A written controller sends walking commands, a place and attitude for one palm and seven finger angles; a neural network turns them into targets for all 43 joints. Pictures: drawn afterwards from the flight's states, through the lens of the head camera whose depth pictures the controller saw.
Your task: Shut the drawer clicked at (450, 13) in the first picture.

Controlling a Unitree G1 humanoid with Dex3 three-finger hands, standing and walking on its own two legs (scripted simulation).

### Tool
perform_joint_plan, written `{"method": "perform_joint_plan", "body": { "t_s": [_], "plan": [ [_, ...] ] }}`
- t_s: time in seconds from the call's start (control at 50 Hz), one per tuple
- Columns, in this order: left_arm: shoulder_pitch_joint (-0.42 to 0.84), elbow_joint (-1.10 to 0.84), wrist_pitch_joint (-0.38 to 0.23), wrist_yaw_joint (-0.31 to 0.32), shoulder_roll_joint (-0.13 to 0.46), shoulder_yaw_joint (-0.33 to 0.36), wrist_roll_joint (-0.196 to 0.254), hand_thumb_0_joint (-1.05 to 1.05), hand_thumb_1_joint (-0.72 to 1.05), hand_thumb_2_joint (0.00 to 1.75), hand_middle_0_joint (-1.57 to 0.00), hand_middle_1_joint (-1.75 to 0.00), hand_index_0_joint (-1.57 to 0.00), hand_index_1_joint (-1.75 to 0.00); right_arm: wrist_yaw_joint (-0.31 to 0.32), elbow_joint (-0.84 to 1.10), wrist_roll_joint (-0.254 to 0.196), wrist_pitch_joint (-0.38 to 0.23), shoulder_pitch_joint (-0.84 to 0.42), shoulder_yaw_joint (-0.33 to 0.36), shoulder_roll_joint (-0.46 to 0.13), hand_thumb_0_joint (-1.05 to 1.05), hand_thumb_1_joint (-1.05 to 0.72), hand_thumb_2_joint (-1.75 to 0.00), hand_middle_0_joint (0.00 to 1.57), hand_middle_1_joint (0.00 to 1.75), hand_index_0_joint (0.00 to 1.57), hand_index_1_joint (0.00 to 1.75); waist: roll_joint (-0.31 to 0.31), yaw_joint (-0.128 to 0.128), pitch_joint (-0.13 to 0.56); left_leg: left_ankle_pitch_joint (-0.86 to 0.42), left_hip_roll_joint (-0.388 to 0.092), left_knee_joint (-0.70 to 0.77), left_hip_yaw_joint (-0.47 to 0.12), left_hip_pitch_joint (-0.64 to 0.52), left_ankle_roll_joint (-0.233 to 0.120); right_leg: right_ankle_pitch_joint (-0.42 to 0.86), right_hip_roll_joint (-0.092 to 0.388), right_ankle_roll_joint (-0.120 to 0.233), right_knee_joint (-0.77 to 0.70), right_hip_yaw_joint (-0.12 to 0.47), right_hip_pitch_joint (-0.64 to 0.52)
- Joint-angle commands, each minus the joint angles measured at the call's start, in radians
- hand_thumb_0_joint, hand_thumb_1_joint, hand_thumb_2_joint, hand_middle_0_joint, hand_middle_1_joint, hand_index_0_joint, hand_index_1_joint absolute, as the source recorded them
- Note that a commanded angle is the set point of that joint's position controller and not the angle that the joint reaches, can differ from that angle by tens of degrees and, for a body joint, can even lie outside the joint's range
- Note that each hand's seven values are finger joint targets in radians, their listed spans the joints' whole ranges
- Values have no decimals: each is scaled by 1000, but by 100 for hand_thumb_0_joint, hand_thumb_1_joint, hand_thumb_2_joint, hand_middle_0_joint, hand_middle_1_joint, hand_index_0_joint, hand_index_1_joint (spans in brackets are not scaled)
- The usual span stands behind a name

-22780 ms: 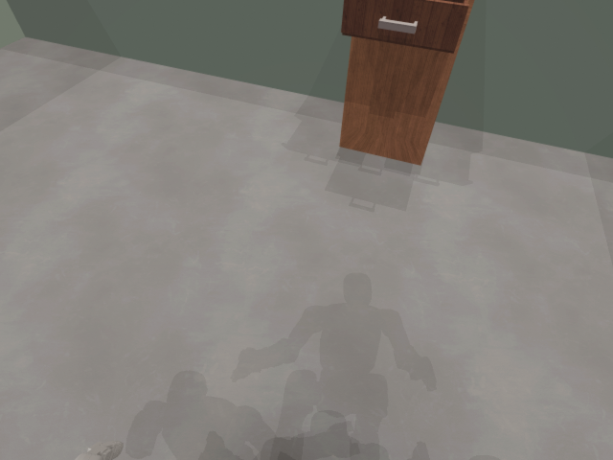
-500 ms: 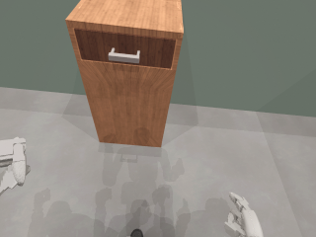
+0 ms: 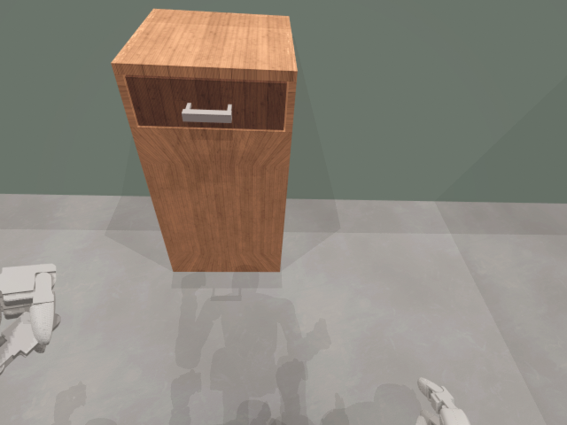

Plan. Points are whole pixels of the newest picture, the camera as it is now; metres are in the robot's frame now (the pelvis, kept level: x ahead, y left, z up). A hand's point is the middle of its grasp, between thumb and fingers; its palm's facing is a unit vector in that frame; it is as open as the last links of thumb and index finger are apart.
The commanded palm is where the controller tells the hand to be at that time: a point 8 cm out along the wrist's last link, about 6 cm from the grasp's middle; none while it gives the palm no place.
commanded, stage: stop stepping back and stand still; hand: left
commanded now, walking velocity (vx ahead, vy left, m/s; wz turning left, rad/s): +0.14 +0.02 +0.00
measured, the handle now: (208, 111) +0.85 +0.23 +0.01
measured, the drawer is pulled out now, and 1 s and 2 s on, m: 0.00 0.00 0.00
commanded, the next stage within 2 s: let the arm hang, fingers relaxed in 0.36 s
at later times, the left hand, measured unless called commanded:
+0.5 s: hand (46, 325) +0.19 +0.26 +0.13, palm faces +0.35 -0.82 -0.46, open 3.2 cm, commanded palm none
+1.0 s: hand out of the picture -0.08 +0.21 -0.17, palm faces +0.10 -0.97 -0.22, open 4.9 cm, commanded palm none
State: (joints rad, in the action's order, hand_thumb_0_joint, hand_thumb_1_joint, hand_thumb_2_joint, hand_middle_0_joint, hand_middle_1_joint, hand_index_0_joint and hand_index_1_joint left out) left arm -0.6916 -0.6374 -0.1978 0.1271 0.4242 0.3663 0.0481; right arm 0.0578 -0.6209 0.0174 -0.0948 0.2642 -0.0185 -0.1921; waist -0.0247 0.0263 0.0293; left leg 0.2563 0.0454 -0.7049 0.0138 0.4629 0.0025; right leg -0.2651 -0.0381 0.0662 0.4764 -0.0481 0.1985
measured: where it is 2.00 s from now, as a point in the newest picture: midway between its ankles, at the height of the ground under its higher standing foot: outside the picture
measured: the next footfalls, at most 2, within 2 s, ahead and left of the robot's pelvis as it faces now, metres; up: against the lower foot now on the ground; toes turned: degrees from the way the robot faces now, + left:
left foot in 0.12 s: +0.08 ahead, +0.13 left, +0.00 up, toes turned +3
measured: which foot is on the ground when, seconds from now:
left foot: up 0.00-0.10, down 0.12-1.00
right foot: down 0.00-1.00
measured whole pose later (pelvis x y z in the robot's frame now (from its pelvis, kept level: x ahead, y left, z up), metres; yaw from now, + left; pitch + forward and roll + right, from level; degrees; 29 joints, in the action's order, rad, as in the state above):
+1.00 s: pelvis -0.01 +0.02 +0.00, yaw +4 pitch -1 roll -1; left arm -0.36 1.13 0.03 0.01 0.21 0.01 -0.01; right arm 0.02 -1.10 0.02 0.03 0.31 0.00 -0.16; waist 0.01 -0.01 -0.07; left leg 0.16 0.00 -0.46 -0.02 0.28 -0.01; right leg -0.25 0.00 0.02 0.44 -0.08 0.17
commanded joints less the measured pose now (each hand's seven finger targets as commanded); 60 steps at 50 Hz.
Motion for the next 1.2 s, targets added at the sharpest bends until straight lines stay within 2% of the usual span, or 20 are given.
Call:
{"method": "perform_joint_plan", "body": {
  "t_s": [0.0,0.04,0.06,0.1,0.14,0.22,0.3,0.34,0.42,0.44,0.46,0.48,0.52,0.58,0.6,0.66,0.74,0.92,1.04,1.18],
  "plan": [
    [167,-78,-41,39,100,95,-4,0,90,90,-140,-160,-140,-160,25,131,-11,-35,-125,58,-123,0,-90,-90,20,30,20,30,-83,11,-71,106,-107,-84,-43,-111,-14,-406,298,75,-247,218,290],
    [174,-37,-48,49,90,82,-18,0,90,90,-140,-160,-140,-160,43,115,-11,-52,-125,50,-125,0,-90,-90,20,30,20,30,14,6,-83,97,-88,140,22,-228,-34,-399,229,45,-162,153,287],
    [185,-68,-56,51,86,73,-18,0,90,90,-140,-160,-140,-160,48,122,-11,-64,-126,50,-134,0,-90,-90,20,30,20,30,89,0,-79,131,-101,246,-19,-242,-51,-343,186,21,-90,132,250],
    [181,-140,-68,52,87,69,-17,0,90,90,-140,-160,-140,-160,51,156,-19,-81,-133,53,-157,0,-90,-90,20,30,20,30,215,-10,-55,85,-226,359,-235,-237,-107,-121,65,-46,101,43,197],
    [161,-151,-69,42,112,101,-21,0,90,90,-140,-160,-140,-160,40,144,-12,-82,-138,40,-135,0,-90,-90,20,30,20,30,232,-7,-50,383,-283,523,-364,-78,-125,-180,31,-68,209,15,95],
    [104,-173,-77,42,109,112,-30,0,90,90,-140,-160,-140,-160,23,148,-11,-100,-140,38,-123,0,-90,-90,20,30,20,30,127,-25,-19,187,-201,419,-192,-56,-80,-57,52,-61,4,33,-46],
    [55,-101,-72,35,88,104,-7,0,90,90,-140,-160,-140,-160,7,135,-16,-84,-122,54,-123,0,-90,-90,20,30,20,30,-51,-8,-1,-4,-82,134,-33,-160,-23,-58,193,9,-194,249,70],
    [77,-92,-69,36,85,98,-2,0,90,90,-140,-160,-140,-160,7,129,-19,-76,-122,50,-117,0,-90,-90,20,30,20,30,-32,-5,14,-62,-86,145,-28,-206,-20,48,204,17,-169,219,70],
    [107,-111,-69,33,95,95,-7,0,90,90,-140,-160,-140,-160,22,143,-17,-72,-144,43,-122,0,-90,-90,20,30,20,30,97,-17,38,-241,-141,289,-82,-301,-38,158,91,-56,-53,77,45],
    [215,710,96,-110,-52,-270,-106,0,90,90,-140,-160,-140,-160,-68,-105,-14,-95,-154,114,-303,0,-90,-90,20,30,20,30,114,23,1,-497,-163,131,-122,-202,-53,342,139,-55,152,23,137],
    [201,737,174,-119,-94,-248,-85,0,90,90,-136,-156,-136,-156,-67,-91,-25,-23,-86,105,-220,0,-90,-90,20,30,20,30,68,-3,66,-553,-163,151,-103,-232,-58,241,115,-62,149,40,97],
    [218,775,193,-120,-129,-268,-82,0,90,90,-132,-151,-132,-151,-61,-84,-16,0,-86,88,-199,0,-90,-90,20,30,20,30,25,-14,79,-461,-199,162,-143,-192,-78,96,98,-62,165,29,103],
    [269,882,196,-122,-115,-271,-85,0,90,90,-124,-143,-124,-143,-56,-74,0,25,-96,68,-190,0,-90,-90,20,30,20,30,-67,-33,78,-406,-199,191,-194,-138,-102,79,93,-58,129,35,42],
    [352,1094,191,-119,-62,-274,-86,0,90,90,-112,-130,-112,-130,-49,-112,5,53,-105,66,-168,0,-90,-90,20,30,20,30,-238,-31,69,-284,-93,109,-86,-171,-46,344,186,-3,8,116,3],
    [389,1160,194,-116,-49,-280,-83,0,90,90,-108,-125,-108,-125,-49,-131,6,66,-95,67,-167,0,-90,-90,20,30,20,30,-202,-20,47,-242,-78,113,-73,-186,-36,340,203,20,-4,121,21],
    [433,1337,202,-110,-67,-309,-69,0,90,90,-96,-112,-96,-112,-47,-207,11,89,-91,49,-132,0,-90,-90,20,30,20,30,83,-15,-8,-245,-103,204,-97,-228,-35,151,162,0,-30,105,57],
    [392,1518,207,-108,-93,-320,-60,0,90,90,-80,-95,-80,-95,-37,-282,9,101,-74,42,-118,0,-90,-90,20,30,20,30,213,-32,-61,-79,-126,308,-142,-174,-45,-24,125,-12,-101,90,11],
    [335,1717,200,-106,-122,-340,-57,0,90,90,-44,-56,-44,-56,-26,-417,-2,107,56,48,-94,0,-90,-90,20,30,20,30,55,-22,-82,-2,-132,353,-138,-237,-48,-79,125,-4,-158,68,43],
    [297,1764,198,-98,-149,-343,-55,0,90,90,-20,-30,-20,-30,-21,-465,-3,105,105,46,-64,0,-90,-90,20,30,20,30,30,-22,-94,-28,-130,355,-127,-247,-50,-78,125,-5,-151,67,53],
    [282,1775,202,-91,-183,-339,-57,0,90,90,-20,-30,-20,-30,-20,-490,0,108,125,46,-22,0,-90,-90,20,30,20,30,45,-24,-160,27,-123,370,-120,-208,-47,-126,119,-6,-150,74,90]
  ]
}}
